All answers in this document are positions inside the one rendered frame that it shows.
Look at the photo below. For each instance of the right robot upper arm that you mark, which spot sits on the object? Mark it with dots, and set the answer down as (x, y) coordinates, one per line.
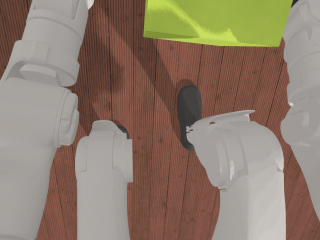
(301, 130)

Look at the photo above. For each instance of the robot right thigh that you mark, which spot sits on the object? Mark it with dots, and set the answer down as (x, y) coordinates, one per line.
(240, 161)

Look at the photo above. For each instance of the carton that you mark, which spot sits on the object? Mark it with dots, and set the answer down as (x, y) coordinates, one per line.
(247, 23)

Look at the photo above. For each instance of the right robot forearm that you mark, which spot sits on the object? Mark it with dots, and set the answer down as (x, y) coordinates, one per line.
(302, 50)

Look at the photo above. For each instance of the robot left shin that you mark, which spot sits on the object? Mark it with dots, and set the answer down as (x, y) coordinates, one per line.
(82, 146)

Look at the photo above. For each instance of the left robot forearm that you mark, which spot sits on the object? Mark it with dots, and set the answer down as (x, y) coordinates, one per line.
(49, 49)

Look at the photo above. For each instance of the left robot upper arm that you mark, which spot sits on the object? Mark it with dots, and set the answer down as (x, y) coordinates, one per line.
(35, 119)

